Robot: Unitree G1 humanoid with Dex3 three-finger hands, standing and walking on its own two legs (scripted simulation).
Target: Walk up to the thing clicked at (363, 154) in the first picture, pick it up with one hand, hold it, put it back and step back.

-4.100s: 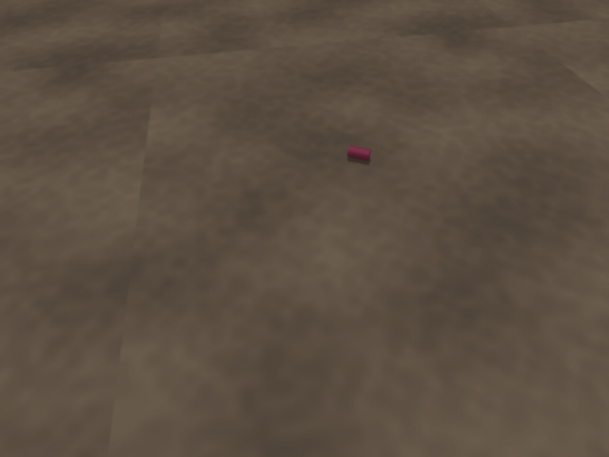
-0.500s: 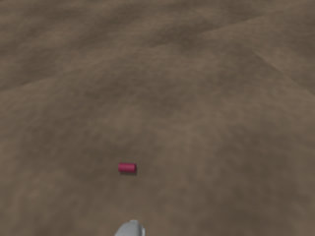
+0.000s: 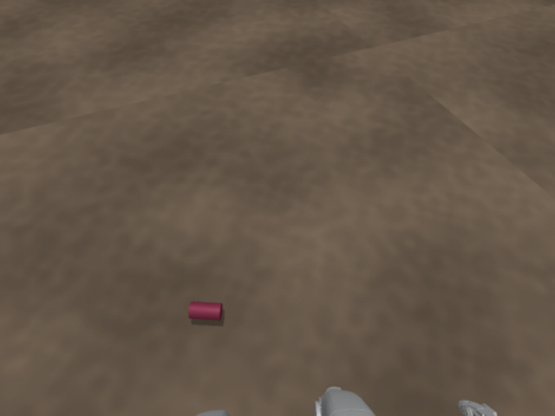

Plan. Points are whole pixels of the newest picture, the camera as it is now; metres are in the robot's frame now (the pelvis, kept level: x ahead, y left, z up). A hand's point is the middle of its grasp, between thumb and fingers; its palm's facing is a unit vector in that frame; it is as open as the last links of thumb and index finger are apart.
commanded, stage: walk up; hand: left
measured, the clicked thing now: (205, 310) +0.53 +0.23 -0.73
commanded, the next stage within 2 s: stand in 1.92 s
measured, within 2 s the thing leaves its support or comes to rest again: neither
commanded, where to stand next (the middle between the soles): +0.14 -0.01 m, yaw +0 degrees
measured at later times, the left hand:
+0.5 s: hand out of the picture +0.11 +0.23 -0.14, palm faces -0.04 -0.95 -0.32, open 7.4 cm
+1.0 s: hand out of the picture +0.09 +0.25 -0.14, palm faces +0.01 -0.94 -0.34, open 7.4 cm
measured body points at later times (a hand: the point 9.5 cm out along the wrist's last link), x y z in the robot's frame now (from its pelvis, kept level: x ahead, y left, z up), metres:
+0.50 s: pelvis +0.00 -0.01 +0.01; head +0.00 -0.01 +0.46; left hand +0.11 +0.28 -0.12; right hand +0.04 -0.32 -0.12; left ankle +0.03 +0.11 -0.73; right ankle +0.06 -0.14 -0.73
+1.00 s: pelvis +0.03 -0.01 +0.02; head +0.04 -0.02 +0.47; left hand +0.09 +0.29 -0.11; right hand +0.14 -0.30 -0.12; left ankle +0.03 +0.11 -0.73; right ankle +0.06 -0.14 -0.73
